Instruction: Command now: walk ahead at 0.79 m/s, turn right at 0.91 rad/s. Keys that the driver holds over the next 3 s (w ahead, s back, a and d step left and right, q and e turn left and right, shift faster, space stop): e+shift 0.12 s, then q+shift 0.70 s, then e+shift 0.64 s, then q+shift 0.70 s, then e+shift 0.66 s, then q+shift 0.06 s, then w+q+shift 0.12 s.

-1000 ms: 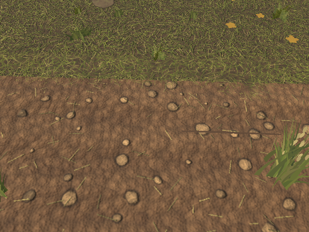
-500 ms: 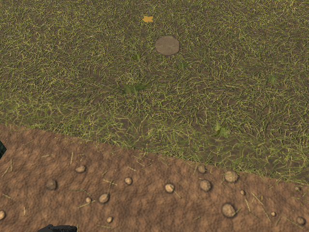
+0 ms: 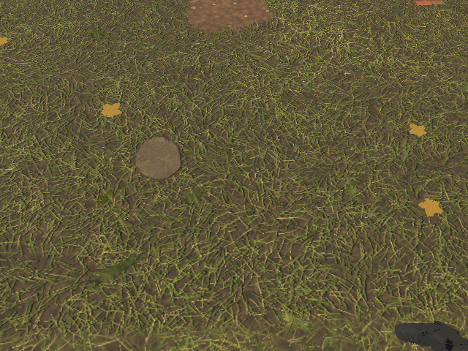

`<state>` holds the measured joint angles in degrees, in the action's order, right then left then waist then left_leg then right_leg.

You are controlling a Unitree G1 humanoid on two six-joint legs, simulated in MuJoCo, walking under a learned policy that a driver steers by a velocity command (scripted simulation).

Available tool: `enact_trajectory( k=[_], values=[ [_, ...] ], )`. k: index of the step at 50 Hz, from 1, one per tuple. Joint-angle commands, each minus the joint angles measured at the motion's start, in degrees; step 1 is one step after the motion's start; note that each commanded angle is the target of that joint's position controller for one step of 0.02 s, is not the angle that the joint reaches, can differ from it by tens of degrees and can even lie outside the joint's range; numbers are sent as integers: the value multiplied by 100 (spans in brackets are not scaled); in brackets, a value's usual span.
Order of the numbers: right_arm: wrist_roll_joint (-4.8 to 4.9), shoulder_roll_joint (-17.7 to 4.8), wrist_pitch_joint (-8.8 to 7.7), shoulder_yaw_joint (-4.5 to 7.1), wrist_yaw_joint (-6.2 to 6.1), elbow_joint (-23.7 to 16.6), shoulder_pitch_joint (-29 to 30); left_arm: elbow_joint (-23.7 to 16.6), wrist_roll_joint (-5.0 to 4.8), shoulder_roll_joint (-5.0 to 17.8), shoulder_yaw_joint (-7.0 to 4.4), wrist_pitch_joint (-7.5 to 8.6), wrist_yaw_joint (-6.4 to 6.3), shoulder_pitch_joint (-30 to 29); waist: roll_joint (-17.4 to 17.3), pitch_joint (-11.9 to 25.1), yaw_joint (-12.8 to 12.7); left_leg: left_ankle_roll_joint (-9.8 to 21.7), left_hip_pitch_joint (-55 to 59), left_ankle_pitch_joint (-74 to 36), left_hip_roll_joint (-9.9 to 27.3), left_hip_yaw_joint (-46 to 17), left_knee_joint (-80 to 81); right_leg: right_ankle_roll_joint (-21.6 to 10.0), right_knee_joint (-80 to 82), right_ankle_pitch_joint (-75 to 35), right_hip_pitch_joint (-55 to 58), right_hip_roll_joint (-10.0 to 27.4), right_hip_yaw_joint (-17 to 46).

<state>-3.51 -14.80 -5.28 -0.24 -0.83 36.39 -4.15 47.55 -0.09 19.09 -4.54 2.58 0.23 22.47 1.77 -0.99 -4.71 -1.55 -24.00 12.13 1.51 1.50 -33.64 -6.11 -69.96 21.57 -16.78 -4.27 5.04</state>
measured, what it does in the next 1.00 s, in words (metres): walks ahead, turning left: right foot, then left foot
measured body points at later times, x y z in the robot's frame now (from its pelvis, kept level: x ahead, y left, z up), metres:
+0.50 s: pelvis +0.27 +0.00 +0.01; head +0.32 -0.01 +0.46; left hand +0.44 +0.22 -0.10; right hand +0.34 -0.27 -0.13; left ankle +0.27 +0.13 -0.64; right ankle +0.36 -0.09 -0.72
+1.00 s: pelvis +0.30 +0.05 +0.02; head +0.31 +0.08 +0.47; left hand +0.31 +0.34 -0.12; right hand +0.52 -0.16 -0.06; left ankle +0.31 +0.12 -0.72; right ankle +0.35 -0.08 -0.67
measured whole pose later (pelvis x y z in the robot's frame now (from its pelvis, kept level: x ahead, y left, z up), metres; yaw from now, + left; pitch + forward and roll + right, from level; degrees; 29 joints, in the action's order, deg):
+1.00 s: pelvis +0.30 +0.05 +0.02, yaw +16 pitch +0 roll -1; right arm -1.4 -14.6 2.2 2.3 -0.7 37.4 -10.8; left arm 43.8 0.8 17.0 -3.2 -4.5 -0.5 14.1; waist 2.2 -1.6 -0.8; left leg 4.9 -14.2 9.6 -5.2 -3.4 -23.9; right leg 2.4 -52.7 19.8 -26.5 0.8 0.6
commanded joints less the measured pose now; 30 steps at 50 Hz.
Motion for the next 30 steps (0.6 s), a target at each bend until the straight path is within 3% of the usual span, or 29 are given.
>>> enact_trajectory(
  k=[1, 2, 4, 6, 8, 9, 11, 12, 13, 14, 15, 16, 17, 18, 19, 20, 22, 25, 27, 30],
  values=[
    [34, -475, -43, 252, -39, 223, -1423, -718, 193, 188, -19, -98, 93, -813, -277, 190, 784, 884, 2680, -2415, 1671, -1641, 1447, 167, -638, -83, -2791, 697, -162],
    [116, -510, -95, 260, -13, 348, -1518, -828, 188, 35, 1, -194, 117, -656, -806, 218, 588, 874, 2569, -3503, 1759, -1266, 1274, 247, -513, 106, -2773, 726, -189],
    [303, -424, -157, 259, 46, 509, -1511, -1130, 204, -93, 54, -306, 163, -1068, -988, 96, 456, 737, 2383, -4181, 1669, -647, 1458, 300, -62, 3, -2938, 775, -292],
    [333, -578, -145, 297, 6, 424, -816, -1444, 196, -110, 125, -314, 271, -1398, -1046, -83, 176, 599, 1668, -3968, 1427, 105, 1832, 341, 1155, -782, -2435, 748, -474],
    [338, -669, -186, 323, 23, 495, -710, -1400, 215, -189, 216, -238, 439, -1307, -877, -6, 88, 464, 763, -3571, 813, 794, 1798, 321, 2955, -2284, -718, 371, -824],
    [341, -839, -211, 370, 46, 549, -848, -1281, 210, -161, 217, -213, 475, -1126, -848, 99, 71, 482, 562, -3687, 797, 789, 1659, 293, 3206, -2610, -14, 107, -993],
    [438, -1092, -221, 417, 81, 593, -1003, -1010, 312, 25, 169, -184, 420, -557, -701, 410, -154, 530, 649, -4423, 940, 623, 961, 111, 3471, -2695, 980, -100, -841],
    [483, -1099, -173, 393, 81, 633, -1083, -763, 398, 108, 136, -130, 345, 10, -499, 616, -431, 490, 672, -4311, 898, 648, 173, -29, 3814, -3046, 1632, -37, -633],
    [530, -1064, -113, 353, 82, 696, -1269, -630, 501, 241, 117, -54, 257, 220, -282, 731, -562, 411, 518, -3222, 654, 644, -848, -144, 4235, -3727, 2159, 286, -440],
    [497, -569, 31, 260, 95, 710, -1867, -704, 561, 696, 89, 26, 153, 32, 989, 1167, -226, 257, -38, 2057, -219, 771, -3144, -475, 3818, -7908, 2898, 1871, 571],
    [772, -384, 202, 181, -35, 811, -3074, -1013, 348, 872, 72, 82, 76, 109, 1125, 3054, -3, 231, -344, 3110, -650, -972, -4785, -1428, 3096, -10469, 4168, 3585, 2072],
    [633, -867, 299, 271, -116, 883, -2733, -1157, 94, 793, 3, -15, -36, -318, 419, 3128, -148, 227, -291, 2368, -438, -1149, -4790, -1430, 3609, -8930, 3378, 3216, 1731],
    [501, -1006, 340, 316, -105, 784, -2343, -1157, 35, 479, 134, -54, -91, -855, 277, 2138, 145, 179, -525, 2024, -172, -855, -4433, -1217, 4020, -7359, 2521, 2854, 1329],
    [355, -1011, 388, 350, -89, 772, -2050, -1077, 43, 210, 223, -74, -122, -1095, 56, 1414, 316, 126, -612, 1871, 16, -608, -3998, -962, 4293, -6481, 1865, 2557, 1029],
    [269, -924, 489, 356, -47, 808, -2070, -1064, 47, 115, 263, -88, -174, -1206, 235, 1015, 433, 42, -507, 1766, 58, -474, -3857, -888, 4509, -6295, 1364, 2388, 674],
    [213, -843, 615, 389, 4, 854, -2159, -1011, 51, 91, 278, -103, -209, -1102, 259, 880, 471, -16, -125, 1620, 20, -352, -3842, -829, 4742, -6109, 817, 2286, 346],
    [273, -565, 746, 401, 50, 760, -2193, -980, 117, 198, 213, -77, -227, -1159, 227, 923, 647, -69, 79, 1489, 1, -205, -3800, -919, 4971, -5518, 401, 2245, -50],
    [278, -364, 881, 421, 86, 537, -1868, -1033, 182, 43, 216, -75, -230, -1514, 440, 764, 802, -7, 53, 1062, 165, -100, -3012, -755, 5173, -3980, 3, 2131, -611],
    [271, -316, 948, 408, 166, 352, -1525, -1058, 210, 2, 200, -99, -219, -1609, 689, 664, 740, 77, 303, 645, 245, 20, -2208, -565, 5246, -2802, -212, 2056, -919],
    [269, -420, 986, 444, 275, 115, -1198, -1037, 219, 188, 92, -188, -202, -1446, 730, 658, 594, 184, 596, 720, 197, 239, -1469, -424, 5122, -1768, -135, 2301, -999]
  ],
)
